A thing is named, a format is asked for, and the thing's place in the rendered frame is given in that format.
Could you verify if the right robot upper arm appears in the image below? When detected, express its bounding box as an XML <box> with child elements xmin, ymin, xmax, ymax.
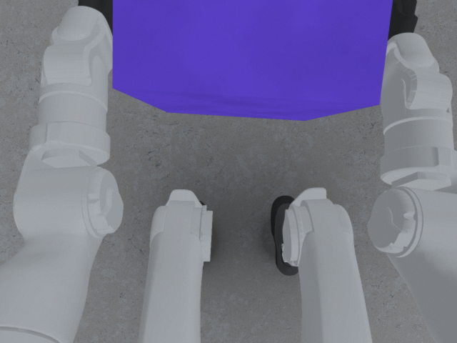
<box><xmin>367</xmin><ymin>187</ymin><xmax>457</xmax><ymax>343</ymax></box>

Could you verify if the left robot hand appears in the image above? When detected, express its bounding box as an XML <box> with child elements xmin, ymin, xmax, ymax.
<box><xmin>78</xmin><ymin>0</ymin><xmax>113</xmax><ymax>36</ymax></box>

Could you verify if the left robot upper arm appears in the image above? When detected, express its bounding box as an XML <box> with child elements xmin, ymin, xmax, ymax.
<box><xmin>0</xmin><ymin>166</ymin><xmax>124</xmax><ymax>343</ymax></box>

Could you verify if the robot right forearm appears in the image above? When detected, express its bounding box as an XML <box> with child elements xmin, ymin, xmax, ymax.
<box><xmin>380</xmin><ymin>33</ymin><xmax>457</xmax><ymax>194</ymax></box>

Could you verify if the right robot hand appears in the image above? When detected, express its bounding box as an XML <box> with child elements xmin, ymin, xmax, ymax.
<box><xmin>388</xmin><ymin>0</ymin><xmax>418</xmax><ymax>40</ymax></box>

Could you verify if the robot right foot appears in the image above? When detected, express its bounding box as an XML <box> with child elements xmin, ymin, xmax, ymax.
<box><xmin>271</xmin><ymin>196</ymin><xmax>298</xmax><ymax>276</ymax></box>

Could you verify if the robot right thigh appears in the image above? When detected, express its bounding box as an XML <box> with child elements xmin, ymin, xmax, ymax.
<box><xmin>283</xmin><ymin>199</ymin><xmax>373</xmax><ymax>343</ymax></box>

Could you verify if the carton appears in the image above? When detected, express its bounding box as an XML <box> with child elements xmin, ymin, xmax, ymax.
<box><xmin>112</xmin><ymin>0</ymin><xmax>393</xmax><ymax>121</ymax></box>

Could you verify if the robot left forearm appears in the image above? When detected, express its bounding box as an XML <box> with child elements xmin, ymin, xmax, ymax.
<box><xmin>13</xmin><ymin>6</ymin><xmax>113</xmax><ymax>233</ymax></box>

